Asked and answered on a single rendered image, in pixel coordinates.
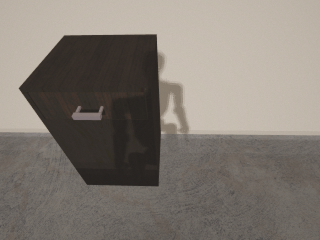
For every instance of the cabinet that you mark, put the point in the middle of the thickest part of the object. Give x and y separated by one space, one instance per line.
112 152

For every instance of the handle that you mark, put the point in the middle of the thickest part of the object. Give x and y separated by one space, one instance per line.
77 115

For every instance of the drawer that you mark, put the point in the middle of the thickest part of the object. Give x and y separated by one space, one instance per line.
117 105

